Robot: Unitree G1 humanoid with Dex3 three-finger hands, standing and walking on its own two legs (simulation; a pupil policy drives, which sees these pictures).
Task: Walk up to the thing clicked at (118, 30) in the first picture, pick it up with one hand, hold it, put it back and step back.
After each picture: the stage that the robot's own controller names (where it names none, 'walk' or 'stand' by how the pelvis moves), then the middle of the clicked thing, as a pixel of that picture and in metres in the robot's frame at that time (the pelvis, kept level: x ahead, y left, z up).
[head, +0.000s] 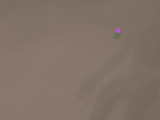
stand; (117, 34) +1.55 -0.43 -0.72
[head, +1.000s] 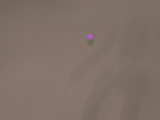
walk; (90, 40) +1.48 +0.01 -0.69
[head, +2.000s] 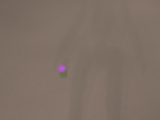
walk; (62, 72) +0.96 +0.25 -0.71
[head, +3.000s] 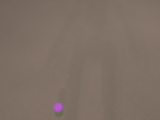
walk; (58, 110) +0.57 +0.19 -0.70
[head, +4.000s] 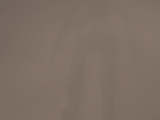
stand; out of the picture +0.36 +0.17 -0.70
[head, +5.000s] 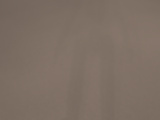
stand; out of the picture +0.33 +0.17 -0.72
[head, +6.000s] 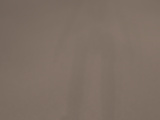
stand; out of the picture +0.34 +0.17 -0.73
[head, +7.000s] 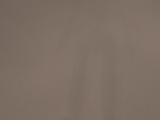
stand; out of the picture +0.33 +0.17 -0.73
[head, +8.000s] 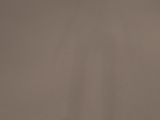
stand; out of the picture +0.33 +0.17 -0.73
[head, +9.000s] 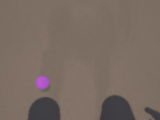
go down; (43, 84) +0.40 +0.17 -0.43
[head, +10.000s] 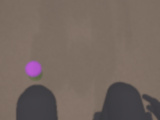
go down; (34, 71) +0.42 +0.19 -0.32
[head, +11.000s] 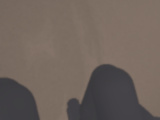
close in; out of the picture +0.41 +0.23 -0.23
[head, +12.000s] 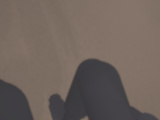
close; out of the picture +0.41 +0.24 -0.22
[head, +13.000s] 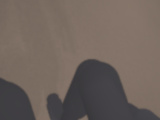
lift; out of the picture +0.39 +0.24 -0.23
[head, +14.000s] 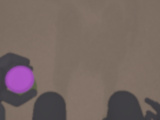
lift; (23, 83) +0.32 +0.20 -0.03
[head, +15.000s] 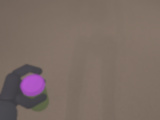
hold; (36, 93) +0.32 +0.16 +0.03
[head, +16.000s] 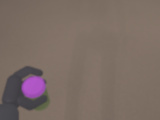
hold; (37, 94) +0.32 +0.17 +0.01
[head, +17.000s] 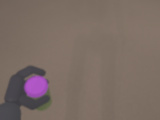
hold; (39, 94) +0.32 +0.16 +0.01
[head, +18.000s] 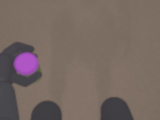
crouch; (29, 69) +0.39 +0.17 -0.07
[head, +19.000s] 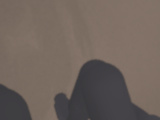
lower; out of the picture +0.41 +0.25 -0.22
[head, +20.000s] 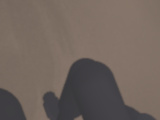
lower; out of the picture +0.42 +0.26 -0.23
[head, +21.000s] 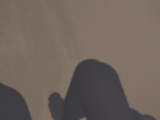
lower; out of the picture +0.41 +0.27 -0.22
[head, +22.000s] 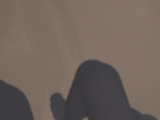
lower; out of the picture +0.41 +0.27 -0.22
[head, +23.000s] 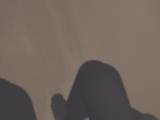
loosen; out of the picture +0.39 +0.24 -0.22
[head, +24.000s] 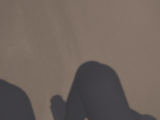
withdraw; out of the picture +0.39 +0.24 -0.23
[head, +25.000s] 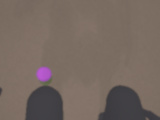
walk; (44, 76) +0.41 +0.18 -0.36
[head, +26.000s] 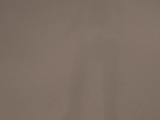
stand; out of the picture +0.33 +0.14 -0.66
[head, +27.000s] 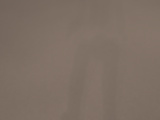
stand; out of the picture +0.35 +0.15 -0.67
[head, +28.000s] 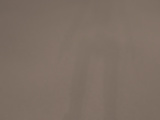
stand; out of the picture +0.35 +0.14 -0.70
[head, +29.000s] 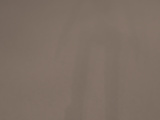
walk; out of the picture +0.37 +0.15 -0.71
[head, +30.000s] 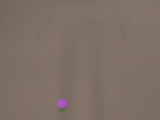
walk; (61, 105) +0.49 +0.12 -0.71
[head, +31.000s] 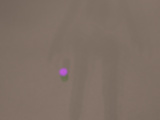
walk; (64, 75) +0.81 +0.22 -0.69
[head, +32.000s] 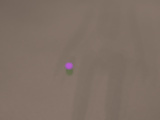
stand; (69, 69) +0.99 +0.14 -0.71
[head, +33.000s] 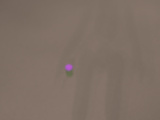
stand; (69, 70) +1.00 +0.15 -0.72
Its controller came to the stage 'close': yes
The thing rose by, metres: 0.73
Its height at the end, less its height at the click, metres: +0.00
